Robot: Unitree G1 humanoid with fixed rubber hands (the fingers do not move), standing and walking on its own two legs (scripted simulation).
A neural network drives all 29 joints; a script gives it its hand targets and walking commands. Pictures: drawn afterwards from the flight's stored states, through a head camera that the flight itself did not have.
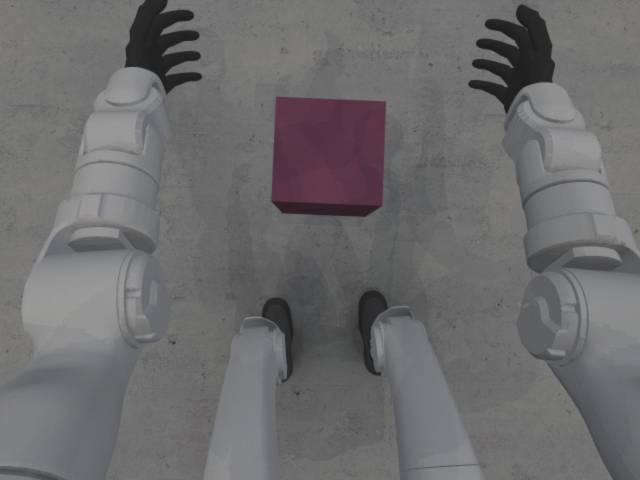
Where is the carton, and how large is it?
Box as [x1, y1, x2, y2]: [271, 97, 385, 216]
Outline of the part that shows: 276,97 271,196 272,202 282,212 286,213 365,216 379,207 382,201 385,101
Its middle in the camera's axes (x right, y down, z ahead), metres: +0.02 -0.16 +0.85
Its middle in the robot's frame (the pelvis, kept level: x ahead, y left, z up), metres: +0.54 -0.03 -0.52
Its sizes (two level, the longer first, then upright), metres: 0.210 0.200 0.250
